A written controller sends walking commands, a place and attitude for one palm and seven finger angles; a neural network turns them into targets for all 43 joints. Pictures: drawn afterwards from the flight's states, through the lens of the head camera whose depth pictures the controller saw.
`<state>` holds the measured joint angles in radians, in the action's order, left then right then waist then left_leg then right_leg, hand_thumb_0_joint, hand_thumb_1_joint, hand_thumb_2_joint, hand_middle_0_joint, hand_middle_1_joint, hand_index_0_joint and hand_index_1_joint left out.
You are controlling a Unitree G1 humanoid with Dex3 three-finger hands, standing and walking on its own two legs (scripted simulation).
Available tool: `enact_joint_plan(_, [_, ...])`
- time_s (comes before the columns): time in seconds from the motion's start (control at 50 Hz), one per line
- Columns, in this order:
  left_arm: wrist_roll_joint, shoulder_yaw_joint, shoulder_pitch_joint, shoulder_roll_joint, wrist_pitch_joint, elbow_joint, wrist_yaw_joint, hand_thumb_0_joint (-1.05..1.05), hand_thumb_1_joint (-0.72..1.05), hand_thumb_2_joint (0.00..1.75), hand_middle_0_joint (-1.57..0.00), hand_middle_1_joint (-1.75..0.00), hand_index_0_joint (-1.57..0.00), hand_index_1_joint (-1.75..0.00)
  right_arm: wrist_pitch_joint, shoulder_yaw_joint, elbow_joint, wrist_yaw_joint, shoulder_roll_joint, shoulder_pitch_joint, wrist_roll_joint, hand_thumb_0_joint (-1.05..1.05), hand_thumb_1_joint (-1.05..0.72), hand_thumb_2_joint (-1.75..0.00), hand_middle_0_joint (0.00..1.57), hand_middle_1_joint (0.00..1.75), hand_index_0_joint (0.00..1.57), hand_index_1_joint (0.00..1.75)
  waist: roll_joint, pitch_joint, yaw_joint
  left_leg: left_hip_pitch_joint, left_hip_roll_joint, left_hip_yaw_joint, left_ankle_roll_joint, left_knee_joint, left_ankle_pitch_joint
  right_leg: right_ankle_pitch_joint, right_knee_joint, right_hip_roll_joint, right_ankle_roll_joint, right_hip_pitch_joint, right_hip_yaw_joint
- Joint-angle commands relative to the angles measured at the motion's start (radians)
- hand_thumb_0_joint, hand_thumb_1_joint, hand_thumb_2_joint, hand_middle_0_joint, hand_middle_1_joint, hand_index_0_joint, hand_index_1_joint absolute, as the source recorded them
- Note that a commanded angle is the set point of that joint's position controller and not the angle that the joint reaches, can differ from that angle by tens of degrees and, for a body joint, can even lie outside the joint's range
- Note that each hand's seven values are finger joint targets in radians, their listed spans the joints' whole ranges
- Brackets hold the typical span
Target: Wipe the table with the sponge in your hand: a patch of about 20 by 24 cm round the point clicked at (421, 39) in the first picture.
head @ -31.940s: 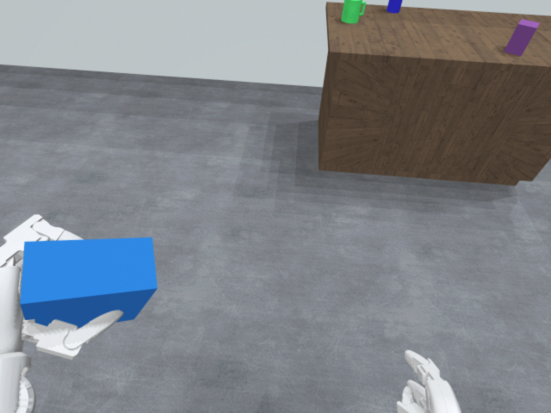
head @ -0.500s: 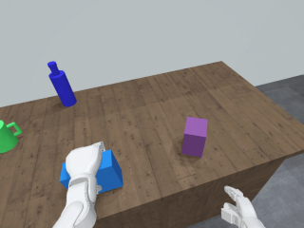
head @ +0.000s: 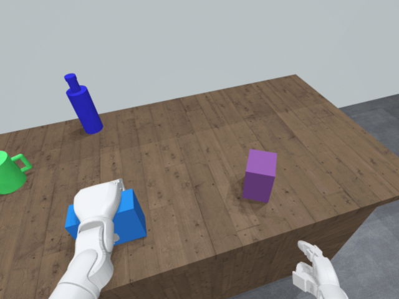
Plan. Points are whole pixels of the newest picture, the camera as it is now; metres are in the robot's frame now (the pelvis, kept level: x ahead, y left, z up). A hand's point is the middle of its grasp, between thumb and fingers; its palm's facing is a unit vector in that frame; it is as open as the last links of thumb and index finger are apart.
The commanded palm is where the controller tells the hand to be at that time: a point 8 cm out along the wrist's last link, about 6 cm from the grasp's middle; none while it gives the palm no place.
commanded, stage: wipe forward along the middle lane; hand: left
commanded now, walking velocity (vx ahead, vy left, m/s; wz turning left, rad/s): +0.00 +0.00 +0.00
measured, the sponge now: (112, 225) +0.26 +0.25 -0.02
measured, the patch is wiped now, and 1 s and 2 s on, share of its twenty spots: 1.00 1.00 1.00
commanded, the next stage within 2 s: slide back across to the first lane in 1.30 s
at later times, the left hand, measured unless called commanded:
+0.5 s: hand (109, 197) +0.31 +0.27 +0.02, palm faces -0.06 -0.03 -1.00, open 10.0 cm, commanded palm +0.29 +0.26 +0.05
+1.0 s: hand (107, 178) +0.36 +0.30 +0.02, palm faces -0.10 -0.02 -0.99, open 10.0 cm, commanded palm +0.35 +0.29 +0.05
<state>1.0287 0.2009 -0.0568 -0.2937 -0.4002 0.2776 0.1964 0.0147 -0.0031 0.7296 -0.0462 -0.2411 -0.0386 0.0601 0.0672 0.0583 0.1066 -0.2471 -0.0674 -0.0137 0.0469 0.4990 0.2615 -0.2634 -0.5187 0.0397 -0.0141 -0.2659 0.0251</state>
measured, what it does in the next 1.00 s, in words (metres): stands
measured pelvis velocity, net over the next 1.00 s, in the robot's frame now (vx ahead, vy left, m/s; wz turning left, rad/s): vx -0.01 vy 0.00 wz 0.01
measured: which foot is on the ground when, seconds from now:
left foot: down 0.00-1.00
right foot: down 0.00-1.00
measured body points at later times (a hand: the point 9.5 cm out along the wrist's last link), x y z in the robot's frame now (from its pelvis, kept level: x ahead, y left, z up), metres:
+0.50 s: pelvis -0.01 +0.00 -0.01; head +0.00 -0.03 +0.44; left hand +0.31 +0.27 +0.07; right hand +0.18 -0.24 -0.12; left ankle +0.00 +0.15 -0.74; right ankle +0.01 -0.13 -0.74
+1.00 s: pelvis -0.01 +0.00 -0.01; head +0.03 -0.01 +0.44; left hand +0.36 +0.30 +0.07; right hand +0.13 -0.26 -0.13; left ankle +0.00 +0.15 -0.74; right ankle +0.01 -0.13 -0.74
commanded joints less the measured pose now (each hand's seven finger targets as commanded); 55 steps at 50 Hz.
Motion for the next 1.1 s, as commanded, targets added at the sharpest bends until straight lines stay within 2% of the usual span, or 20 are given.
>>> enact_joint_plan(0.0, [-0.018, -0.068, -0.237, -0.115, 0.007, -0.016, 0.013, 0.0, 0.1, 1.3, -1.2, -1.6, -1.2, -1.6, -0.049, 0.037, -0.157, -0.01, -0.117, 0.167, 0.001, 0.0, -0.9, -0.9, 0.2, 0.3, 0.2, 0.3, -0.142, 0.118, -0.022, 0.04, 0.077, -0.022, -0.069, -0.037, -0.128, 0.119, 0.097, -0.048, 0.062, -0.016, 0.011])
enact_joint_plan(0.04, [-0.018, -0.096, -0.275, -0.147, 0.014, 0.0, 0.011, 0.0, 0.1, 1.3, -1.2, -1.6, -1.2, -1.6, -0.046, 0.035, -0.158, -0.015, -0.121, 0.16, 0.002, 0.0, -0.9, -0.9, 0.2, 0.3, 0.2, 0.3, -0.134, 0.126, -0.023, 0.031, 0.077, -0.016, -0.067, -0.041, -0.113, 0.096, 0.097, -0.051, 0.066, -0.02, 0.005])
enact_joint_plan(0.08, [-0.007, -0.036, -0.292, -0.087, 0.018, 0.019, 0.007, 0.0, 0.1, 1.3, -1.2, -1.6, -1.2, -1.6, -0.046, 0.037, -0.163, -0.015, -0.116, 0.147, 0.003, 0.0, -0.9, -0.9, 0.2, 0.3, 0.2, 0.3, -0.129, 0.153, -0.032, 0.032, 0.079, -0.026, -0.07, -0.028, -0.129, 0.122, 0.082, -0.048, 0.064, -0.024, 0.017])
enact_joint_plan(0.14, [-0.005, -0.102, -0.29, -0.151, 0.025, 0.066, 0.009, 0.0, 0.1, 1.3, -1.2, -1.6, -1.2, -1.6, -0.037, 0.041, -0.154, -0.014, -0.127, 0.133, 0.0, 0.0, -0.9, -0.9, 0.2, 0.3, 0.2, 0.3, -0.142, 0.157, -0.027, 0.009, 0.078, -0.018, -0.066, -0.024, -0.126, 0.129, 0.078, -0.05, 0.068, -0.023, 0.009])
enact_joint_plan(0.2, [0.0, -0.055, -0.341, -0.109, 0.032, 0.114, 0.011, 0.0, 0.1, 1.3, -1.2, -1.6, -1.2, -1.6, -0.035, 0.04, -0.153, -0.015, -0.125, 0.116, 0.002, 0.0, -0.9, -0.9, 0.2, 0.3, 0.2, 0.3, -0.135, 0.144, -0.039, -0.011, 0.079, -0.024, -0.069, -0.015, -0.106, 0.11, 0.067, -0.047, 0.064, -0.052, 0.024])
enact_joint_plan(0.24, [-0.003, -0.113, -0.344, -0.166, 0.035, 0.136, 0.018, 0.0, 0.1, 1.3, -1.2, -1.6, -1.2, -1.6, -0.028, 0.043, -0.148, -0.019, -0.134, 0.108, 0.001, 0.0, -0.9, -0.9, 0.2, 0.3, 0.2, 0.3, -0.156, 0.157, -0.031, -0.024, 0.078, -0.018, -0.066, -0.017, -0.105, 0.106, 0.066, -0.05, 0.066, -0.044, 0.018])
enact_joint_plan(0.28, [-0.001, -0.056, -0.387, -0.11, 0.042, 0.137, 0.02, 0.0, 0.1, 1.3, -1.2, -1.6, -1.2, -1.6, -0.03, 0.044, -0.153, -0.019, -0.126, 0.1, 0.004, 0.0, -0.9, -0.9, 0.2, 0.3, 0.2, 0.3, -0.134, 0.171, -0.048, -0.021, 0.078, -0.028, -0.07, -0.005, -0.108, 0.119, 0.058, -0.045, 0.061, -0.056, 0.025])
enact_joint_plan(0.34, [-0.002, -0.132, -0.382, -0.186, 0.045, 0.175, 0.029, 0.0, 0.1, 1.3, -1.2, -1.6, -1.2, -1.6, -0.022, 0.048, -0.144, -0.021, -0.137, 0.087, 0.001, 0.0, -0.9, -0.9, 0.2, 0.3, 0.2, 0.3, -0.157, 0.188, -0.037, -0.039, 0.076, -0.018, -0.067, -0.004, -0.114, 0.128, 0.053, -0.048, 0.065, -0.043, 0.02])
enact_joint_plan(0.38, [0.001, -0.068, -0.432, -0.129, 0.048, 0.187, 0.029, 0.0, 0.1, 1.3, -1.2, -1.6, -1.2, -1.6, -0.022, 0.046, -0.147, -0.021, -0.129, 0.082, 0.005, 0.0, -0.9, -0.9, 0.2, 0.3, 0.2, 0.3, -0.128, 0.166, -0.056, -0.045, 0.078, -0.024, -0.069, 0.002, -0.096, 0.105, 0.051, -0.046, 0.061, -0.074, 0.029])
enact_joint_plan(0.44, [-0.001, -0.149, -0.478, -0.227, 0.053, 0.226, 0.035, 0.0, 0.1, 1.3, -1.2, -1.6, -1.2, -1.6, -0.017, 0.048, -0.131, -0.028, -0.141, 0.066, 0.004, 0.0, -0.9, -0.9, 0.2, 0.3, 0.2, 0.3, -0.16, 0.175, -0.055, -0.058, 0.074, -0.019, -0.069, -0.002, -0.076, 0.082, 0.061, -0.046, 0.059, -0.07, 0.019])
enact_joint_plan(0.5, [0.004, -0.105, -0.496, -0.188, 0.061, 0.263, 0.032, 0.0, 0.1, 1.3, -1.2, -1.6, -1.2, -1.6, -0.017, 0.048, -0.13, -0.028, -0.136, 0.053, 0.005, 0.0, -0.9, -0.9, 0.2, 0.3, 0.2, 0.3, -0.15, 0.179, -0.066, -0.062, 0.076, -0.029, -0.072, 0.007, -0.076, 0.087, 0.059, -0.041, 0.054, -0.08, 0.024])
enact_joint_plan(0.54, [0.006, -0.173, -0.497, -0.261, 0.071, 0.276, 0.037, 0.0, 0.1, 1.3, -1.2, -1.6, -1.2, -1.6, -0.014, 0.051, -0.125, -0.03, -0.144, 0.042, 0.002, 0.0, -0.9, -0.9, 0.2, 0.3, 0.2, 0.3, -0.143, 0.198, -0.056, -0.072, 0.074, -0.019, -0.069, 0.002, -0.078, 0.087, 0.057, -0.045, 0.059, -0.066, 0.017])
enact_joint_plan(0.6, [0.008, -0.119, -0.541, -0.212, 0.083, 0.305, 0.037, 0.0, 0.1, 1.3, -1.2, -1.6, -1.2, -1.6, -0.013, 0.051, -0.124, -0.028, -0.139, 0.031, 0.004, 0.0, -0.9, -0.9, 0.2, 0.3, 0.2, 0.3, -0.129, 0.183, -0.075, -0.075, 0.073, -0.029, -0.072, 0.01, -0.067, 0.079, 0.06, -0.041, 0.054, -0.093, 0.021])
enact_joint_plan(0.64, [0.009, -0.195, -0.563, -0.301, 0.093, 0.323, 0.044, 0.0, 0.1, 1.3, -1.2, -1.6, -1.2, -1.6, -0.012, 0.054, -0.112, -0.032, -0.148, 0.018, 0.002, 0.0, -0.9, -0.9, 0.2, 0.3, 0.2, 0.3, -0.143, 0.204, -0.071, -0.08, 0.07, -0.022, -0.071, 0.006, -0.07, 0.077, 0.061, -0.044, 0.056, -0.077, 0.016])
enact_joint_plan(0.68, [0.012, -0.129, -0.585, -0.231, 0.102, 0.344, 0.042, 0.0, 0.1, 1.3, -1.2, -1.6, -1.2, -1.6, -0.014, 0.052, -0.114, -0.032, -0.141, 0.01, 0.003, 0.0, -0.9, -0.9, 0.2, 0.3, 0.2, 0.3, -0.13, 0.191, -0.086, -0.085, 0.07, -0.029, -0.073, 0.011, -0.074, 0.09, 0.057, -0.04, 0.052, -0.096, 0.024])
enact_joint_plan(0.74, [0.015, -0.189, -0.626, -0.31, 0.113, 0.375, 0.048, 0.0, 0.1, 1.3, -1.2, -1.6, -1.2, -1.6, -0.01, 0.055, -0.099, -0.034, -0.15, -0.004, 0.001, 0.0, -0.9, -0.9, 0.2, 0.3, 0.2, 0.3, -0.127, 0.205, -0.084, -0.09, 0.068, -0.024, -0.072, 0.008, -0.068, 0.077, 0.061, -0.041, 0.052, -0.094, 0.016])
enact_joint_plan(0.84, [0.023, -0.201, -0.671, -0.337, 0.134, 0.438, 0.049, 0.0, 0.1, 1.3, -1.2, -1.6, -1.2, -1.6, -0.007, 0.059, -0.082, -0.032, -0.154, -0.035, 0.0, 0.0, -0.9, -0.9, 0.2, 0.3, 0.2, 0.3, -0.109, 0.228, -0.091, -0.097, 0.066, -0.024, -0.072, 0.012, -0.089, 0.108, 0.054, -0.038, 0.052, -0.093, 0.019])
enact_joint_plan(1.02, [0.04, -0.161, -0.755, -0.302, 0.172, 0.524, 0.062, 0.0, 0.1, 1.3, -1.2, -1.6, -1.2, -1.6, 0.004, 0.071, -0.06, -0.015, -0.156, -0.09, -0.004, 0.0, -0.9, -0.9, 0.2, 0.3, 0.2, 0.3, -0.096, 0.272, -0.113, -0.108, 0.061, -0.027, -0.074, 0.039, -0.144, 0.19, 0.027, -0.04, 0.053, -0.111, 0.029])
enact_joint_plan(1.04, [0.039, -0.217, -0.761, -0.36, 0.175, 0.539, 0.07, 0.0, 0.1, 1.3, -1.2, -1.6, -1.2, -1.6, 0.006, 0.074, -0.049, -0.016, -0.162, -0.095, -0.005, 0.0, -0.9, -0.9, 0.2, 0.3, 0.2, 0.3, -0.102, 0.277, -0.11, -0.109, 0.058, -0.021, -0.075, 0.038, -0.153, 0.192, 0.023, -0.043, 0.056, -0.105, 0.028])
enact_joint_plan(1.08, [0.044, -0.175, -0.775, -0.319, 0.178, 0.55, 0.076, 0.0, 0.1, 1.3, -1.2, -1.6, -1.2, -1.6, 0.007, 0.075, -0.051, -0.012, -0.158, -0.105, -0.005, 0.0, -0.9, -0.9, 0.2, 0.3, 0.2, 0.3, -0.087, 0.288, -0.115, -0.113, 0.06, -0.026, -0.074, 0.044, -0.162, 0.205, 0.016, -0.042, 0.054, -0.115, 0.031])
